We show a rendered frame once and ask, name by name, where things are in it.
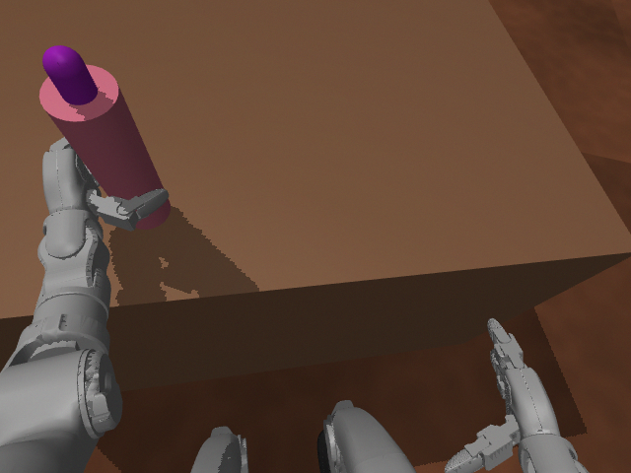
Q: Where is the left robot arm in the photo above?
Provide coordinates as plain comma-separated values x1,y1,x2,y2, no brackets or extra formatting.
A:
0,209,122,473

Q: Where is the right robot hand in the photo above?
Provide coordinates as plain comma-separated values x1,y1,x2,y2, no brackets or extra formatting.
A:
445,318,561,473

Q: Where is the left robot hand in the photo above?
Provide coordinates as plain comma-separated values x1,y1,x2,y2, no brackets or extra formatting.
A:
42,137,169,232

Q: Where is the right robot arm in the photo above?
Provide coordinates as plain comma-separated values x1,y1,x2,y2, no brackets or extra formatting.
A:
518,434,589,473

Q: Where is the bottle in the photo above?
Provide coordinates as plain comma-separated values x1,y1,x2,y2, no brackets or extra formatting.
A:
39,45,171,230

